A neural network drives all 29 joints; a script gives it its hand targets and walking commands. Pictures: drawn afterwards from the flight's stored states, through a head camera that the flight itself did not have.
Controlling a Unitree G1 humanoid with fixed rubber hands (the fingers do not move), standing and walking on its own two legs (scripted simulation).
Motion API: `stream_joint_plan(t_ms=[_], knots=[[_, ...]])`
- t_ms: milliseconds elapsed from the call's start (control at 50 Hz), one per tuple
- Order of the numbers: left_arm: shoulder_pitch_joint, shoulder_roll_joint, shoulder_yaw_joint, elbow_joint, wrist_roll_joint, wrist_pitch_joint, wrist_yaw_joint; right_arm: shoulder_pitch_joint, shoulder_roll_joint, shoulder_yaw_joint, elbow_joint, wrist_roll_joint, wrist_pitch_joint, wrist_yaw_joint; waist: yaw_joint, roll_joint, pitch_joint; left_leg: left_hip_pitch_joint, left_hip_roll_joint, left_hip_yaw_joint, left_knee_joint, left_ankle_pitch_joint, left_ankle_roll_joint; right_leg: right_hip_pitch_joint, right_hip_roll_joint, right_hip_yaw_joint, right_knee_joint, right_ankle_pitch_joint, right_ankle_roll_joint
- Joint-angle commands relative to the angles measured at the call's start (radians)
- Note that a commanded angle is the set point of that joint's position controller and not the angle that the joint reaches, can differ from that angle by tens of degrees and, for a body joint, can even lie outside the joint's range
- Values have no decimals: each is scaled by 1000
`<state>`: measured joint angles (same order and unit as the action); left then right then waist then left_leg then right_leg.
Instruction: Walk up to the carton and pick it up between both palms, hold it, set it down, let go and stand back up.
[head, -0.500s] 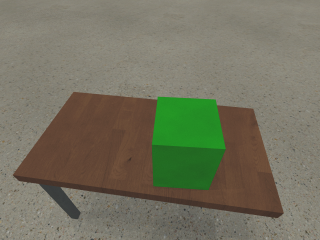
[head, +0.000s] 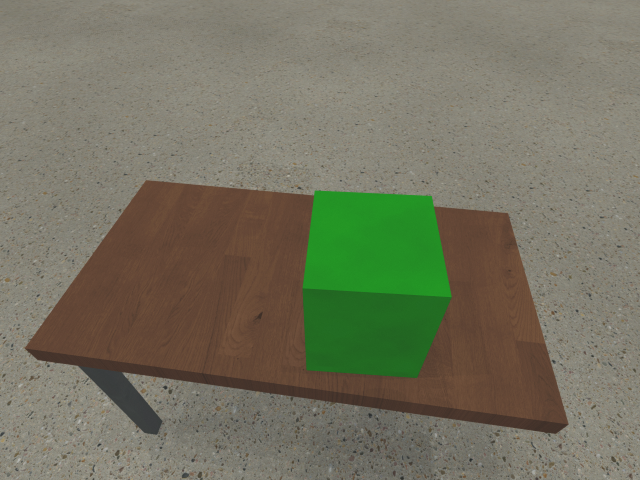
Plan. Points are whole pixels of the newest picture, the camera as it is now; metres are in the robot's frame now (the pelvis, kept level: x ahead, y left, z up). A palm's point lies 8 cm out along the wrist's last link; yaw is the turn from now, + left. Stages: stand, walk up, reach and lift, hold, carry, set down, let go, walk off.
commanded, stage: walk up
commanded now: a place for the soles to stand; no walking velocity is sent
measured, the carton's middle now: (366, 286) +0.48 -0.06 -0.08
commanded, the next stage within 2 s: none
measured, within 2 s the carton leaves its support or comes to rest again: neither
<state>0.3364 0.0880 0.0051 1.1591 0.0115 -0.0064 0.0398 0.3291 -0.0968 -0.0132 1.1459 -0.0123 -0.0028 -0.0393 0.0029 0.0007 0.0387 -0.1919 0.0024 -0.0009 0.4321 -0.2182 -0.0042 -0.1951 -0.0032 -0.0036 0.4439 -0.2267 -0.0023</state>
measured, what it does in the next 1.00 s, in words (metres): lifts its right foot, turning right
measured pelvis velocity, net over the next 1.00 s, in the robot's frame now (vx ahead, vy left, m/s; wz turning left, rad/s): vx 0.00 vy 0.02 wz -0.26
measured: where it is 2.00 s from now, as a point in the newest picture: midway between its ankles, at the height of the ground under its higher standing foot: outside the picture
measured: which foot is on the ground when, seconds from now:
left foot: down 0.00-1.00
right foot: down 0.00-0.90, up 0.92-1.00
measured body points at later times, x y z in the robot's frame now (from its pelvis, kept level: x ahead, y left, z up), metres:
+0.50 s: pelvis -0.02 +0.03 -0.02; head +0.00 +0.02 +0.43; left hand +0.06 +0.28 -0.16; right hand +0.00 -0.23 -0.17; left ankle +0.01 +0.12 -0.74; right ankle -0.02 -0.08 -0.74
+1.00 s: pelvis +0.00 +0.02 +0.00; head +0.00 +0.02 +0.45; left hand +0.08 +0.26 -0.14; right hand -0.08 -0.23 -0.15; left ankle +0.01 +0.12 -0.74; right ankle -0.02 -0.10 -0.70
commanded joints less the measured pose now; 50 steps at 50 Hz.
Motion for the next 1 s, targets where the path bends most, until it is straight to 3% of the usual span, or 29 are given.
stream_joint_plan(t_ms=[0, 80, 180, 240, 300, 340, 380, 420, 440, 460, 500, 520, 580, 640, 740, 840, 860, 880, 900, 940, 980], knots=[[52, 175, 12, -72, 21, -29, 17, 0, -190, -26, -25, -12, -5, -19, 5, -7, 83, 18, 63, -19, 19, 23, 34, -129, -139, 156, -82, 103, -49], [20, 195, 20, -111, 15, -27, 21, 13, -152, -9, -25, -9, 0, -15, -9, -69, 44, 13, 58, 1, 60, -8, 22, -126, -165, 197, -81, 123, -80], [-1, 198, 20, -151, 15, -16, 19, -10, -187, -8, -53, -9, 8, -14, -8, -89, 6, 45, 74, -2, 57, 5, 38, -154, -129, 190, -31, 117, -71], [-12, 198, 15, -178, 14, -9, 18, -32, -224, -11, -77, -5, 12, -12, -4, -31, -3, 31, 109, -30, 3, 0, 68, -155, -76, 156, 53, 103, -49], [9, 177, 4, -199, 13, -2, 21, -91, -274, -17, -111, 5, 22, -12, 11, 72, 20, -68, 194, -93, -111, -76, 135, -119, 12, 72, 202, -5, -16], [27, 182, 3, -212, 15, 0, 24, -143, -294, -18, -139, 5, 32, -11, 23, 115, 45, -132, 235, -91, -138, -103, 168, -101, 18, 51, 261, -89, -14], [40, 208, 7, -240, 20, -7, 24, -159, -315, -24, -166, 0, 43, -5, 23, 132, 54, -181, 242, -73, -121, -120, 188, -85, 20, 34, 317, -93, -33], [54, 209, 2, -259, 12, -19, 25, -179, -303, -11, -175, -7, 53, 4, 36, 80, 43, -162, 232, -30, -50, -36, 173, -77, -17, 73, 224, -15, -46], [53, 219, 0, -270, 9, -26, 26, -171, -295, -6, -179, -11, 56, 9, 29, 28, 17, -125, 193, 10, 27, -2, 142, -81, -52, 132, 165, 116, -51], [75, 228, -8, -255, 10, -27, 18, -107, -254, 15, -170, -9, 52, 16, 2, -52, -44, -112, 150, 42, 72, -77, 98, -42, -94, 222, 92, 143, -58], [34, 305, 9, -263, -9, -27, 13, -85, -213, 35, -173, -12, 49, 16, -25, -130, -20, -17, 70, 60, 136, -138, 41, -190, -183, 391, -42, 49, -117], [13, 316, 10, -268, -10, -26, 11, -90, -228, 34, -176, -21, 45, 15, -25, -120, -5, 24, 67, 45, 118, -139, 37, -232, -184, 400, -87, 1, -123], [-23, 288, -10, -270, -5, -27, 5, -56, -263, 31, -166, -6, 20, 17, -38, -121, -7, 121, 111, 29, 20, -56, 55, -260, -110, 274, -56, 31, -72], [16, 250, -24, -259, -1, -30, -1, -54, -289, 26, -160, 4, 5, 17, -8, -52, -24, 80, 153, 23, -37, -23, 72, -175, -57, 189, 44, 112, -49], [35, 243, -29, -261, -2, -27, 3, -87, -299, 21, -174, 7, 18, 13, 16, 33, 24, -7, 197, 26, -125, -166, 99, -156, -21, 144, 107, 38, -38], [34, 264, -27, -270, -3, -30, 10, -73, -301, 19, -180, -1, 27, 15, 6, 12, 16, 20, 188, 74, -82, -136, 102, -182, -28, 166, 120, 90, -41], [83, 284, -5, -230, 34, -13, -15, 131, -284, 11, -160, -34, 5, 20, -53, -8, -79, 198, 307, -135, -204, -565, 163, -294, 49, 69, 229, -366, -12], [43, 271, -6, -253, 57, 1, -21, 165, -337, -3, -140, -32, 2, 7, -62, 52, 32, 221, 469, -292, -291, -687, 219, -470, 10, 22, 372, -404, 19], [17, 264, -7, -266, 69, 8, -30, 171, -349, -8, -129, -36, -4, -6, -70, 38, 119, 220, 534, -339, -325, -666, 246, -572, -67, 44, 439, -386, 37], [-42, 266, 3, -280, 60, 8, -48, 191, -312, 1, -117, -38, -24, -10, -71, -3, 194, 167, 482, -285, -344, -544, 216, -605, -104, 62, 454, -257, 50], [6, 257, 7, -263, 58, 6, -65, 163, -292, 4, -128, -30, -43, -4, -39, 53, 137, 143, 382, -150, -322, -422, 165, -520, -100, 23, 463, -159, 60]])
